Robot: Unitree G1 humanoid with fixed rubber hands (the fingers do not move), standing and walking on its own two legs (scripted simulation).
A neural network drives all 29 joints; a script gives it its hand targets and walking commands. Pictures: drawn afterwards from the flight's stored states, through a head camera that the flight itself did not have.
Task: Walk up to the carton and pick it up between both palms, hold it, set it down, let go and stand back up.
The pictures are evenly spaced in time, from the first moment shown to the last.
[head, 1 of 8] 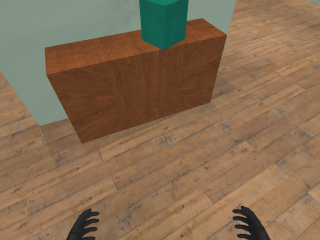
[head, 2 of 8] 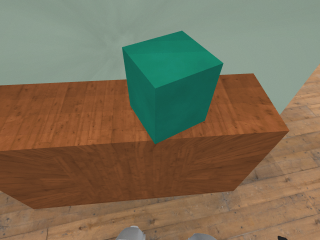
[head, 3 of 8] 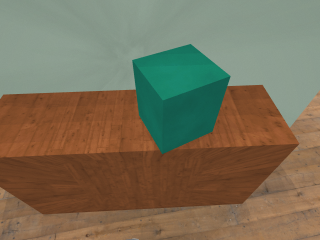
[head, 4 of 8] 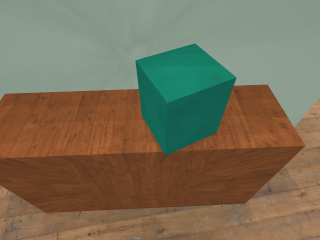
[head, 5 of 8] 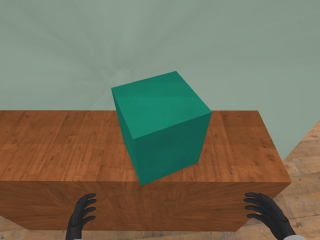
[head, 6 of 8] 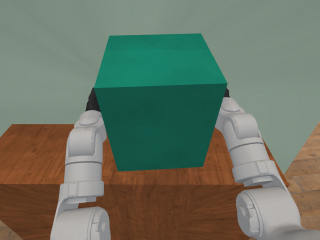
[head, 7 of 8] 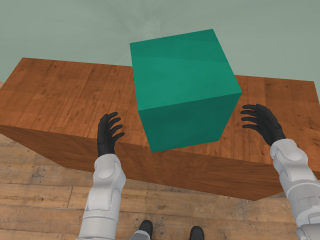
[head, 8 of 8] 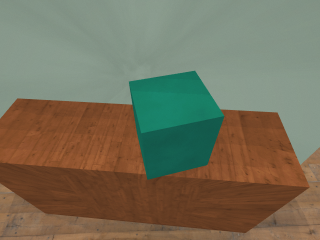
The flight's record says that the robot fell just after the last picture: no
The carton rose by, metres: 0.23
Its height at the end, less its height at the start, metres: +0.00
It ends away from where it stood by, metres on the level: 0.02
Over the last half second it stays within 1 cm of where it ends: yes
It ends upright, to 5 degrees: yes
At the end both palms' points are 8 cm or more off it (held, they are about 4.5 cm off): yes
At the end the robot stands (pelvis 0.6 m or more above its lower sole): yes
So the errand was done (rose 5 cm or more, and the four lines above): yes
